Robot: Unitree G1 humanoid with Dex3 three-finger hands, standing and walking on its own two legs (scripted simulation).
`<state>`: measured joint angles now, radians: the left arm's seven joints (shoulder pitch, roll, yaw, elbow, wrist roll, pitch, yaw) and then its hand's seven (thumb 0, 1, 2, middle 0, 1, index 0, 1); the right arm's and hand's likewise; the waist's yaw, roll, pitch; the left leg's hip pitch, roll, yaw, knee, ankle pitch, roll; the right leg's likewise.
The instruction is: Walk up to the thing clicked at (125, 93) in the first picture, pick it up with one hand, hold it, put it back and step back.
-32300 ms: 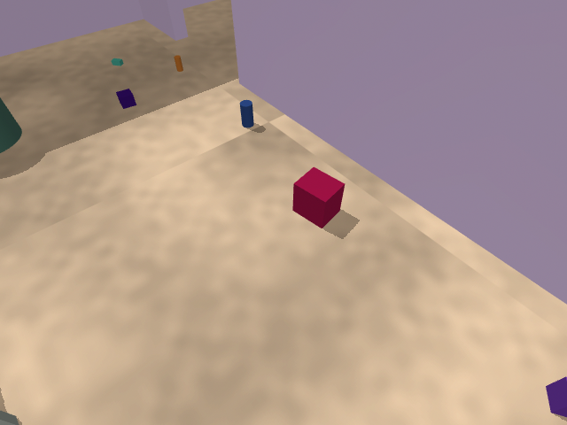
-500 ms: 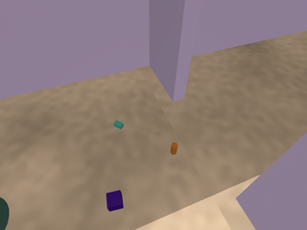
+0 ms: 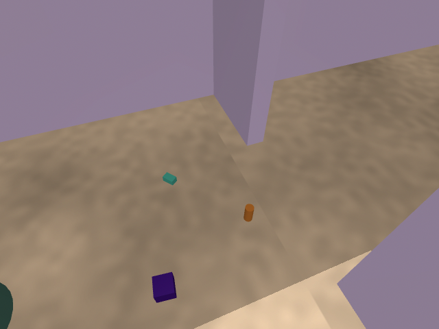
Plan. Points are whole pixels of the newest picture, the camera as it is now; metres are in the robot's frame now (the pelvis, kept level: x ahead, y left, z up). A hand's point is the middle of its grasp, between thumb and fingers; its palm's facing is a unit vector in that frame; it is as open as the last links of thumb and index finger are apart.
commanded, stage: rise first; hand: left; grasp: from above
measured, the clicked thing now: (164, 287) +0.42 +0.23 -0.74
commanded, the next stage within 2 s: none
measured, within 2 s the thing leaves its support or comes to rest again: neither
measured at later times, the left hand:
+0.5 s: hand out of the picture +0.14 +0.26 -0.19, palm faces -0.08 -0.91 -0.40, open 12.5 cm
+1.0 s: hand out of the picture +0.12 +0.27 -0.25, palm faces -0.20 -0.84 -0.51, open 14.0 cm
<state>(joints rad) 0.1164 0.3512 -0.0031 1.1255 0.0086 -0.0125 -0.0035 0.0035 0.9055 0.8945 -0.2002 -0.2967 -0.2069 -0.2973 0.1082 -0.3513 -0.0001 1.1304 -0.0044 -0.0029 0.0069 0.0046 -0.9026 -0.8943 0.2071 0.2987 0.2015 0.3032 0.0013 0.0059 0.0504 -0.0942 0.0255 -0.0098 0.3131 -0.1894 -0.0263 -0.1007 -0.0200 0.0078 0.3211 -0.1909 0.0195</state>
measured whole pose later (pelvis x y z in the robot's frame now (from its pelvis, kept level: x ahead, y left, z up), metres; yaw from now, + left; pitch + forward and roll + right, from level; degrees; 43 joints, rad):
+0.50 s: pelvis -0.01 +0.01 -0.04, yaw +0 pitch +11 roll -1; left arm 0.05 0.30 0.14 0.84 0.18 0.15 0.00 0.00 -0.19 0.93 -0.08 -1.00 -0.11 -0.98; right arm 0.26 -0.24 -0.03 0.67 0.03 -0.05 0.00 0.01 -0.91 -0.90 0.21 0.30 0.20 0.30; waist -0.03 0.01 -0.06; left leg -0.60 0.02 -0.02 0.81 -0.40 -0.01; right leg -0.59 -0.02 0.01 0.78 -0.38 0.03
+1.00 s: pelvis -0.02 +0.01 -0.12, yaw +0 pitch +20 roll -2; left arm 0.28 0.31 0.10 0.37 0.30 0.25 0.04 0.00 -0.48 0.94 -0.05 -1.07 -0.06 -1.06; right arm 0.19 -0.23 -0.03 0.53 0.01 -0.14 -0.01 0.01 -0.85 -0.88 0.21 0.30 0.20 0.30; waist -0.02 0.02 -0.14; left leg -1.03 0.02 -0.06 1.25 -0.58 -0.01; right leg -1.00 -0.01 -0.01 1.20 -0.56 0.03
